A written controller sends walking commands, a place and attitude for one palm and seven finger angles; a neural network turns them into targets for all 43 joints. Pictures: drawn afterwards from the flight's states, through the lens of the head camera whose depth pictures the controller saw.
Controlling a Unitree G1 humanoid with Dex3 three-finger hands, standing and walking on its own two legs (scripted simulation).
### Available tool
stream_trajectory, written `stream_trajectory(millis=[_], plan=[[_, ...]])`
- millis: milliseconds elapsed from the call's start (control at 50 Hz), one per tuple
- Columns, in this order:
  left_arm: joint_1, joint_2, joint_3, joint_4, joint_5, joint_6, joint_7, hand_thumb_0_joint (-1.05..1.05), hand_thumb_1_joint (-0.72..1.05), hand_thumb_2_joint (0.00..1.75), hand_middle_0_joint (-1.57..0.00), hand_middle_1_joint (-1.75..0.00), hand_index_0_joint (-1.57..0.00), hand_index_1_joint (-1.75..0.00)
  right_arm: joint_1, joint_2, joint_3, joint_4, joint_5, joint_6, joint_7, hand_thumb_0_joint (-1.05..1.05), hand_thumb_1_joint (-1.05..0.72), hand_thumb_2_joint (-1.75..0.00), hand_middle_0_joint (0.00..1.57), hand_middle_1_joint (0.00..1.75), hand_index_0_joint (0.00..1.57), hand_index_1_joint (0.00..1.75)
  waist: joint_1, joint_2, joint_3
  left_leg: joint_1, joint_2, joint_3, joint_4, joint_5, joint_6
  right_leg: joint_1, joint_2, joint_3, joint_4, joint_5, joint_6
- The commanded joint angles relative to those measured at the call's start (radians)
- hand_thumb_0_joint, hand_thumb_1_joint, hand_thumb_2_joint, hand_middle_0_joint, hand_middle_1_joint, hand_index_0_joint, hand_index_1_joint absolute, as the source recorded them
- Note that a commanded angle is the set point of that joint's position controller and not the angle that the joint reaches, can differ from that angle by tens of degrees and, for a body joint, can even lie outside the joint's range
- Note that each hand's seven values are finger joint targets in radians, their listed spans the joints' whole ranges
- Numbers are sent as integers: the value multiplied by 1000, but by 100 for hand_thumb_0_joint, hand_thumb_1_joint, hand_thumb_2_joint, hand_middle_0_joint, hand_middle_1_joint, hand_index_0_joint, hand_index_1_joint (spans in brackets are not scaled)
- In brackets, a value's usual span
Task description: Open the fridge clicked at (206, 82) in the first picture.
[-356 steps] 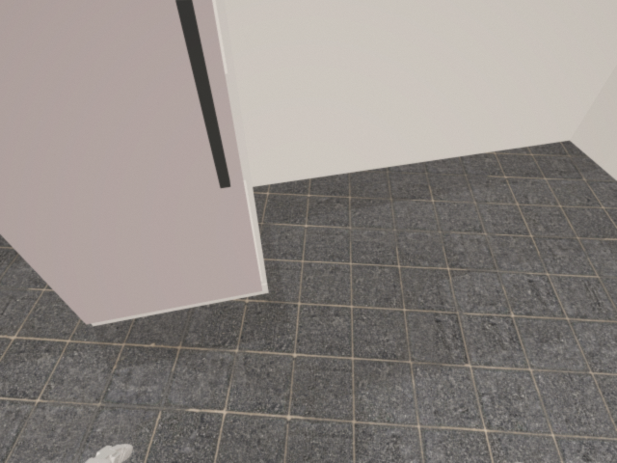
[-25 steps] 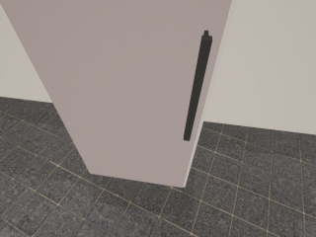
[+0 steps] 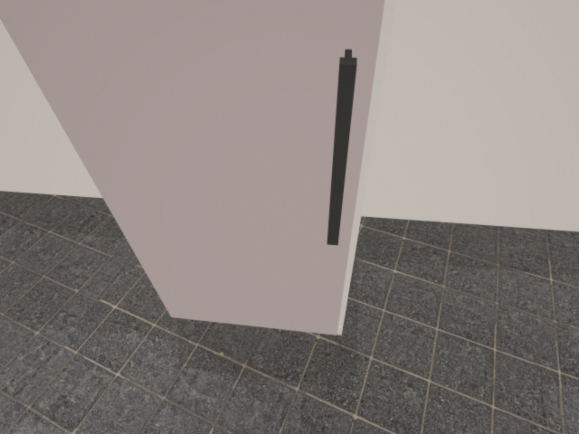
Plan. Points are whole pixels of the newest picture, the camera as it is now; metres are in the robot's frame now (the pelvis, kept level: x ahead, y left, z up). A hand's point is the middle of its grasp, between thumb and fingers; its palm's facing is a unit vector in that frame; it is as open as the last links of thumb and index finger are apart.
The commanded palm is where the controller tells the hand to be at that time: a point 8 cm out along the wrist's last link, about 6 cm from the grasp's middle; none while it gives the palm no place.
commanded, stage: look again from close up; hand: right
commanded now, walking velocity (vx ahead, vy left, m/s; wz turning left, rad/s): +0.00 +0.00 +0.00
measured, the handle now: (339, 163) +0.56 -0.06 +0.08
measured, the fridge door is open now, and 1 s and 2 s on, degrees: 0 0 0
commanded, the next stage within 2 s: none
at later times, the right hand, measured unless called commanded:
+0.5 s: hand out of the picture -0.04 -0.17 -0.18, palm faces +0.01 +0.98 -0.19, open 7.4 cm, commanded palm none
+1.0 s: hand out of the picture +0.01 -0.17 -0.18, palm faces -0.01 +0.98 -0.20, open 7.4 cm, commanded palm none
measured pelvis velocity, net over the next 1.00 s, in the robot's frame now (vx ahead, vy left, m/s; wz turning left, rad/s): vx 0.01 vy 0.01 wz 0.01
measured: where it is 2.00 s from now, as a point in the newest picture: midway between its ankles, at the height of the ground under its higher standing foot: outside the picture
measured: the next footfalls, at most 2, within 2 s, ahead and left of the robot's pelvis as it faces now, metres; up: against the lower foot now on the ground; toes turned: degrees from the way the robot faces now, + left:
none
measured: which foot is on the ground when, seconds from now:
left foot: down 0.00-1.00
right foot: down 0.00-1.00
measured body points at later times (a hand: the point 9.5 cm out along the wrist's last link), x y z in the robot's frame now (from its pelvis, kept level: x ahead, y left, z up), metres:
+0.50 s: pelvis -0.01 +0.01 +0.00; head -0.01 -0.01 +0.45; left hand +0.02 +0.25 -0.14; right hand -0.03 -0.23 -0.16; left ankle -0.02 +0.13 -0.74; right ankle +0.08 -0.07 -0.74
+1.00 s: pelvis +0.01 +0.01 +0.00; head +0.02 -0.01 +0.45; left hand +0.03 +0.25 -0.15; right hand +0.01 -0.22 -0.16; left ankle -0.02 +0.13 -0.74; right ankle +0.08 -0.07 -0.74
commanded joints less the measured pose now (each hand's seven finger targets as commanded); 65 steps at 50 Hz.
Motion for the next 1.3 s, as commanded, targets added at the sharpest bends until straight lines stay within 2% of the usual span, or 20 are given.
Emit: stream_trajectory(millis=[0, 20, 140, 240, 340, 420, 480, 540, 600, 660, 740, 800, 880, 940, 980, 1080, 1140, 1180, 1240, 1280], plan=[[-7, 160, 31, -49, 3, -24, 4, 0, 90, 90, -20, -30, -20, -30, 77, -91, -21, -26, -5, -12, 0, 0, -90, -90, 20, 30, 20, 30, -2, -54, 79, -108, 61, -75, -102, -88, 58, 10, -151, 218, -197, -337, 21], [-11, 160, 31, -47, 2, -22, 3, 0, 90, 90, -20, -30, -20, -30, 81, -91, -20, -20, -5, -12, 1, 0, -90, -90, 20, 30, 20, 30, -3, -52, 92, -121, 63, -76, -107, -103, 57, 7, -150, 218, -200, -348, 22], [-8, 161, 30, -31, 1, -23, 3, 0, 90, 90, -20, -30, -20, -30, 80, -95, -19, -10, -3, -17, 1, 0, -90, -90, 20, 30, 20, 30, 3, -39, 68, -132, 69, -87, -119, -94, 59, 49, -149, 211, -192, -299, 26], [-13, 157, 30, -23, 1, -18, 1, 0, 90, 90, -20, -30, -20, -30, 84, -91, -18, -3, -5, -15, 1, 0, -90, -90, 20, 30, 20, 30, 1, -38, 109, -152, 68, -90, -133, -128, 56, 21, -147, 209, -207, -332, 30], [-8, 147, 29, -18, 2, -18, 1, 0, 90, 90, -20, -30, -20, -30, 80, -92, -17, -2, -4, -19, 1, 0, -90, -90, 20, 30, 20, 30, 7, -33, 84, -164, 75, -105, -147, -131, 58, 57, -139, 196, -182, -282, 35], [-7, 140, 26, -10, 1, -20, 1, 0, 90, 90, -20, -30, -20, -30, 66, -92, -18, -7, -3, -22, 1, 0, -90, -90, 20, 30, 20, 30, 7, -23, 89, -163, 82, -111, -158, -120, 58, 54, -136, 183, -164, -246, 36], [-4, 134, 22, -6, 0, -23, 1, 0, 90, 90, -20, -30, -20, -30, 58, -91, -16, -9, -1, -25, 0, 0, -90, -90, 20, 30, 20, 30, 9, -27, 78, -152, 88, -114, -159, -79, 58, 70, -137, 176, -146, -193, 35], [-2, 131, 20, 2, 1, -24, 2, 0, 90, 90, -20, -30, -20, -30, 52, -86, -15, -6, 0, -23, 0, 0, -90, -90, 20, 30, 20, 30, 8, -53, 83, -144, 80, -106, -149, -74, 55, 60, -144, 190, -168, -228, 35], [-3, 134, 19, 3, 0, -27, 3, 0, 90, 90, -20, -30, -20, -30, 51, -86, -15, -4, 0, -23, -1, 0, -90, -90, 20, 30, 20, 30, 4, -59, 78, -114, 78, -101, -141, -27, 53, 55, -149, 191, -172, -205, 32], [-6, 130, 19, 5, 0, -27, 3, 0, 90, 90, -20, -30, -20, -30, 53, -83, -14, -2, 0, -25, -1, 0, -90, -90, 20, 30, 20, 30, 0, -42, 73, -106, 81, -101, -146, -15, 53, 61, -149, 186, -164, -189, 32], [-2, 127, 18, 8, 0, -26, 3, 0, 90, 90, -20, -30, -20, -30, 34, -84, -14, -5, 1, -26, -1, 0, -90, -90, 20, 30, 20, 30, 9, -20, 72, -120, 87, -108, -158, -30, 53, 81, -141, 170, -149, -158, 37], [-6, 130, 17, 9, 0, -29, 3, 0, 90, 90, -20, -30, -20, -30, 29, -85, -15, -7, 2, -26, -1, 0, -90, -90, 20, 30, 20, 30, 8, -49, 53, -104, 88, -103, -150, 5, 51, 97, -146, 172, -144, -125, 34], [-15, 132, 16, 12, -1, -29, 4, 0, 90, 90, -20, -30, -20, -30, 17, -88, -15, -7, 1, -26, -2, 0, -90, -90, 20, 30, 20, 30, 6, -36, 76, -94, 85, -100, -151, 14, 50, 80, -149, 174, -153, -129, 33], [-16, 135, 16, 11, 0, -30, 4, 0, 90, 90, -20, -30, -20, -30, 20, -87, -15, -4, 2, -25, -1, 0, -90, -90, 20, 30, 20, 30, 5, -47, 57, -88, 86, -95, -147, 19, 48, 100, -151, 179, -160, -130, 33], [-20, 136, 15, 12, -1, -32, 4, 0, 90, 90, -20, -30, -20, -30, 13, -90, -15, -5, 2, -27, -2, 0, -90, -90, 20, 30, 20, 30, 7, -30, 49, -79, 89, -97, -148, 44, 47, 111, -151, 169, -144, -79, 31], [-30, 138, 14, 13, -1, -33, 5, 0, 90, 90, -20, -30, -20, -30, 2, -93, -15, -4, 2, -28, -2, 0, -90, -90, 20, 30, 20, 30, 8, -33, 40, -75, 91, -99, -152, 70, 44, 134, -151, 160, -130, -23, 31], [-35, 140, 14, 14, -1, -33, 5, 0, 90, 90, -20, -30, -20, -30, 0, -96, -14, -1, 2, -27, -1, 0, -90, -90, 20, 30, 20, 30, 8, -34, 48, -79, 92, -100, -157, 57, 42, 138, -154, 161, -142, -46, 32], [-37, 142, 13, 13, -2, -33, 5, 0, 90, 90, -20, -30, -20, -30, -4, -98, -13, -1, 2, -28, -1, 0, -90, -90, 20, 30, 20, 30, 8, -27, 46, -72, 94, -101, -159, 72, 42, 140, -153, 155, -134, -16, 32], [-39, 145, 14, 15, 0, -31, 6, 0, 90, 90, -20, -30, -20, -30, -8, -96, -14, 1, 2, -26, 0, 0, -90, -90, 20, 30, 20, 30, 11, -35, 60, -83, 91, -100, -163, 41, 41, 139, -153, 162, -153, -66, 34], [-42, 147, 12, 14, -1, -34, 5, 0, 90, 90, -20, -30, -20, -30, -10, -103, -14, 1, 1, -27, -1, 0, -90, -90, 20, 30, 20, 30, 8, -32, 44, -64, 94, -100, -160, 76, 39, 145, -154, 156, -140, -18, 32]])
